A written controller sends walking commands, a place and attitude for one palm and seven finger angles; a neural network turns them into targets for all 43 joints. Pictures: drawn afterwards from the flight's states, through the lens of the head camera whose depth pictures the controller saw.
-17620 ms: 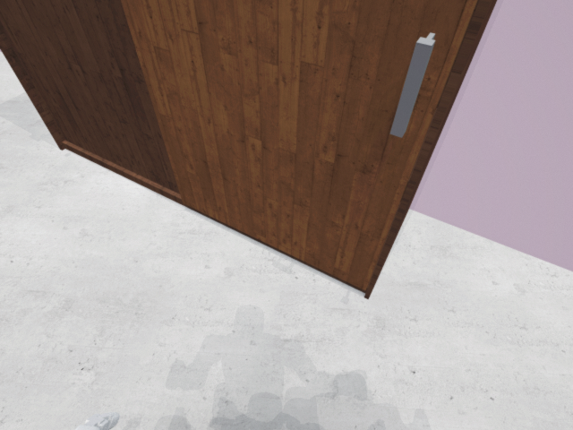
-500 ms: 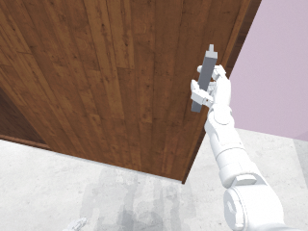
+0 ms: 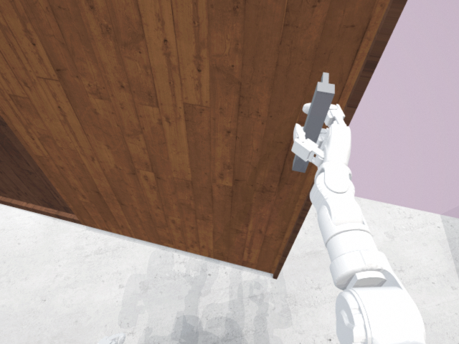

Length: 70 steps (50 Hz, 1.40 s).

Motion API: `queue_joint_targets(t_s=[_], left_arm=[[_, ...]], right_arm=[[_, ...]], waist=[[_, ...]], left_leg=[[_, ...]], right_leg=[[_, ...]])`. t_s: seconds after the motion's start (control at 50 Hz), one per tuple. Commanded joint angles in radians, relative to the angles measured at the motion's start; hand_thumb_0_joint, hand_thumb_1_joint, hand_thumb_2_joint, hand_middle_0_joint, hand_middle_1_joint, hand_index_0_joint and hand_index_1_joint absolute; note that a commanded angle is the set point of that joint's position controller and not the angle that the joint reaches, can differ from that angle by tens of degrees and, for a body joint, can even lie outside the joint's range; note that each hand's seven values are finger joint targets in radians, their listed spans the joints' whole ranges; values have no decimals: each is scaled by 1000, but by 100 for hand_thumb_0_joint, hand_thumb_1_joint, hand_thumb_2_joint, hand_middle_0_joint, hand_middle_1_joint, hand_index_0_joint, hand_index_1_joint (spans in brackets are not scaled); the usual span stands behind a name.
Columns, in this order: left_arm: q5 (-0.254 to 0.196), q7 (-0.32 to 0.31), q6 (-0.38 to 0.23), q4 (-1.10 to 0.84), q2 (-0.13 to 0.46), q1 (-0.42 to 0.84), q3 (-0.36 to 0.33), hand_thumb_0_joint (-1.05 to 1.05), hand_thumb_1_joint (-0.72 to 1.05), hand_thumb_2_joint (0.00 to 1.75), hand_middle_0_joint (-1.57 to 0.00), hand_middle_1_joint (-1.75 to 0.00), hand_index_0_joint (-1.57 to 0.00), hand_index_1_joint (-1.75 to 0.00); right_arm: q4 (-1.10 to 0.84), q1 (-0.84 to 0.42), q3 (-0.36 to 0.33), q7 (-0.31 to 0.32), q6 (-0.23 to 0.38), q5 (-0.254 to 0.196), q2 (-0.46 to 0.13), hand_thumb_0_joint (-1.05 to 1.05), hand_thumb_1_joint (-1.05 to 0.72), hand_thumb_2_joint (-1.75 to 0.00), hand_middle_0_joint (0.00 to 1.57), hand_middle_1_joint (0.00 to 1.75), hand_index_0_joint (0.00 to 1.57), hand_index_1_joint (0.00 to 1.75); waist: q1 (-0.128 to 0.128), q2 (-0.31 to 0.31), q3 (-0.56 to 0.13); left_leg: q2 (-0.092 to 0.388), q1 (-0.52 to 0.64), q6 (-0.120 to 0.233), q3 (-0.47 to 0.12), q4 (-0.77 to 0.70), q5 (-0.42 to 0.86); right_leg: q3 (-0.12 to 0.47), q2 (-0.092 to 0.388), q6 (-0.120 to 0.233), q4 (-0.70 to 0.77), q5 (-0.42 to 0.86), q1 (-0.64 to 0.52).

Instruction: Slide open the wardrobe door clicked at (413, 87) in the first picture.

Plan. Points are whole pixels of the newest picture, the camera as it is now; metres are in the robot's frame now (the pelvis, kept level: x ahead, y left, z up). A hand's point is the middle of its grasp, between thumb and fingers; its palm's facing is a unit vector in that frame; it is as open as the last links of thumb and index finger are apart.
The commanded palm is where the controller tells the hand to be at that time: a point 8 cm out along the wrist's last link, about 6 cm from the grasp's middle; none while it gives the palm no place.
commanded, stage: grip the handle and tug to test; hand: right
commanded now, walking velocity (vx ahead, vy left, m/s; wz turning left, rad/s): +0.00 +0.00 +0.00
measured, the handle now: (311, 125) +0.50 -0.09 +0.13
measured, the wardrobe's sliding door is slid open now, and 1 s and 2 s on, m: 0.00 0.00 0.02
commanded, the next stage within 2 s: tug the door sideways, standing still in 0.26 s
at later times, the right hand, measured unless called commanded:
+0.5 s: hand (299, 141) +0.44 -0.06 +0.14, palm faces +0.08 +1.00 +0.01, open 6.5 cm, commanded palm +0.42 -0.10 +0.13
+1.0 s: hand (297, 140) +0.44 -0.06 +0.14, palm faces +0.14 +0.99 -0.03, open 6.4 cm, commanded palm +0.42 -0.05 +0.13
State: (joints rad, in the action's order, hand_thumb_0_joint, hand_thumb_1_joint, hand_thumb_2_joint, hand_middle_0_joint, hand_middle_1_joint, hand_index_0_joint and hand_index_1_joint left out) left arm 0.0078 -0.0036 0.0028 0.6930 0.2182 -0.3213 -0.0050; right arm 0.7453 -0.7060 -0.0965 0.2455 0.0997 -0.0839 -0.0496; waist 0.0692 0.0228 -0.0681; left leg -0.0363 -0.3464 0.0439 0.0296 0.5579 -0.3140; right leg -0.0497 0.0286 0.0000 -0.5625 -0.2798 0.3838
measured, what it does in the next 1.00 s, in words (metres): stands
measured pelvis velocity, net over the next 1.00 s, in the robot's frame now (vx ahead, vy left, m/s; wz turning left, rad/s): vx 0.01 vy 0.01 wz -0.10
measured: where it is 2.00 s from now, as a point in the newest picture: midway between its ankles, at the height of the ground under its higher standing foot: outside the picture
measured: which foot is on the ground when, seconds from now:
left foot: down 0.00-1.00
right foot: down 0.00-1.00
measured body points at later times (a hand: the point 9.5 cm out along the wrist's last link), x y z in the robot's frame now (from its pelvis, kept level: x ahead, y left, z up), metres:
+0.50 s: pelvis +0.05 +0.01 +0.01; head +0.07 +0.02 +0.46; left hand +0.18 +0.25 -0.11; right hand +0.43 -0.11 +0.14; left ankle -0.02 +0.09 -0.73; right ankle +0.00 -0.12 -0.73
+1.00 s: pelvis +0.01 +0.01 +0.00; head +0.05 +0.01 +0.44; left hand +0.13 +0.22 -0.13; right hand +0.43 -0.11 +0.14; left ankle -0.02 +0.09 -0.73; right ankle +0.00 -0.12 -0.73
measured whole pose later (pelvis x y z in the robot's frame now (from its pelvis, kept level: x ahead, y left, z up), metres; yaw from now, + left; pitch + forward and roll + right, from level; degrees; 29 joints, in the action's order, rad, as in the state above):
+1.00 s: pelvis +0.01 +0.01 +0.00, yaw -5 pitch +6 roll +0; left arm 0.01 0.03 0.01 0.70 0.19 -0.28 -0.01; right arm 0.70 -0.76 0.08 0.32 0.01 -0.10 0.02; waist 0.01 0.03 -0.05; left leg -0.01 -0.33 0.05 0.10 0.59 -0.37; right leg 0.04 -0.01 -0.01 -0.60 -0.30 0.41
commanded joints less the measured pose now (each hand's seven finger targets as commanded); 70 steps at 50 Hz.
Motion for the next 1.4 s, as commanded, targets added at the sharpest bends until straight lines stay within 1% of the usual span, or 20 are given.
queue_joint_targets(t_s=[0.0,0.34,0.38,0.48,0.54,0.64,0.68,0.76,0.84,0.9,1.12,1.14,1.16,1.2,1.22,1.26,1.28,1.3,1.34,1.38], left_arm=[[-3,-5,-43,-139,115,25,-41,0,90,90,-20,-30,-20,-30],[-12,12,0,-230,90,102,-37,0,90,90,-20,-30,-20,-30],[-9,-4,17,-206,103,98,-37,0,90,90,-20,-30,-20,-30],[-2,-18,31,-165,92,87,-36,0,90,90,-20,-30,-20,-30],[3,-18,34,-151,86,73,-40,0,90,90,-20,-30,-20,-30],[4,-7,21,-140,76,85,-39,0,90,90,-20,-30,-20,-30],[5,-4,15,-136,77,76,-41,0,90,90,-20,-30,-20,-30],[6,5,10,-130,80,47,-42,0,90,90,-20,-30,-20,-30],[2,17,-8,-117,72,53,-41,0,90,90,-20,-30,-20,-30],[5,26,-23,-102,78,26,-41,0,90,90,-20,-30,-20,-30],[5,33,-77,-51,95,-16,-39,0,90,90,-20,-30,-20,-30],[-28,-18,-45,-54,161,9,-54,0,90,90,-20,-30,-20,-30],[-40,-45,-40,-68,142,30,-42,0,90,90,-20,-30,-20,-30],[-46,-69,-45,-82,118,77,-25,0,90,90,-20,-30,-20,-30],[-45,-81,-48,-86,120,86,-24,0,90,90,-20,-30,-20,-30],[-43,-104,-53,-93,130,101,-24,0,90,90,-20,-30,-20,-30],[-38,-110,-54,-94,127,112,-19,0,90,90,-20,-30,-20,-30],[-34,-113,-54,-88,121,116,-18,0,90,90,-20,-30,-20,-30],[-30,-116,-52,-77,129,103,-18,0,90,90,-20,-30,-20,-30],[-33,-119,-52,-70,137,110,-19,0,90,90,-20,-30,-20,-30]], right_arm=[[-329,-344,3,-20,83,9,-96,0,-90,-90,45,140,45,140],[-758,43,107,-49,-78,-5,-5,0,-90,-90,45,140,45,140],[-716,-73,48,-35,-97,5,-88,0,-90,-90,45,140,45,140],[-655,-255,160,-5,-139,14,40,0,-90,-90,45,140,45,140],[-647,-295,198,-1,-144,18,84,0,-90,-90,45,140,45,140],[-577,-382,280,-4,-88,26,167,0,-90,-90,45,140,45,140],[-521,-386,297,-9,-70,23,192,0,-90,-90,45,140,45,140],[-474,-433,317,-25,-62,21,208,0,-90,-90,45,140,45,140],[-396,-537,356,-20,-32,15,265,0,-90,-90,45,140,45,140],[-349,-582,367,-9,-5,17,282,0,-90,-90,45,140,45,140],[-165,-793,326,18,89,1,254,0,-90,-90,45,140,45,140],[-185,-780,58,-36,110,55,-258,0,-90,-90,45,140,45,140],[-183,-789,62,-65,123,44,-258,0,-90,-90,45,140,45,140],[-166,-717,178,-127,124,15,-97,0,-90,-90,45,140,45,140],[-142,-685,185,-141,121,4,-88,0,-90,-90,45,140,45,140],[-139,-675,191,-157,117,-16,-82,0,-90,-90,45,140,45,140],[-160,-690,203,-164,114,-23,-70,0,-90,-90,45,140,45,140],[-154,-677,200,-168,108,-24,-75,0,-90,-90,45,140,45,140],[-160,-661,196,-172,98,-29,-80,0,-90,-90,45,140,45,140],[-153,-648,193,-173,93,-24,-80,0,-90,-90,45,140,45,140]], waist=[[-52,-81,-365],[-102,-64,-375],[-76,-90,-340],[-11,-77,-302],[-7,-66,-366],[12,-68,-324],[19,-119,-319],[20,-108,-384],[39,-64,-346],[45,-58,-367],[75,-52,-345],[-2,-98,-394],[0,-104,-365],[14,-11,-299],[14,44,-263],[11,111,-207],[7,145,-174],[2,141,-144],[-8,48,-139],[-17,59,-155]], left_leg=[[14,188,-25,-18,-42,546],[42,327,-42,-15,-37,875],[41,309,-42,-22,-55,836],[41,223,-47,-14,-57,827],[49,225,-50,-6,-28,892],[28,126,-29,9,-42,651],[30,132,-35,7,-34,699],[38,147,-46,9,5,819],[15,42,-26,19,-11,569],[12,28,-24,19,4,576],[0,-67,-20,19,-8,327],[76,76,-66,-43,-41,256],[84,142,-60,-46,-58,253],[78,99,-44,-15,-5,116],[63,48,-36,-11,39,19],[25,-56,-21,-11,195,-116],[12,-108,-12,-16,269,-154],[20,-148,-5,-36,294,-184],[26,-97,2,-46,211,-197],[23,21,3,-30,92,-107]], right_leg=[[5,-36,36,14,348,-174],[-1,-23,26,26,595,-278],[1,-26,28,36,528,-260],[23,-26,30,4,571,-302],[36,-32,26,-21,647,-330],[59,-28,29,-16,552,-345],[64,-31,34,-27,562,-325],[68,-39,35,-61,646,-323],[83,-34,27,-49,498,-327],[88,-37,28,-64,503,-312],[94,-38,19,-47,251,-242],[87,30,66,-25,183,-203],[70,22,75,14,143,-178],[95,61,81,41,42,-215],[153,100,101,70,-49,-228],[387,223,175,171,-220,-258],[504,291,211,203,-229,-277],[551,325,233,205,-191,-306],[508,323,224,139,-36,-316],[397,277,189,59,46,-276]])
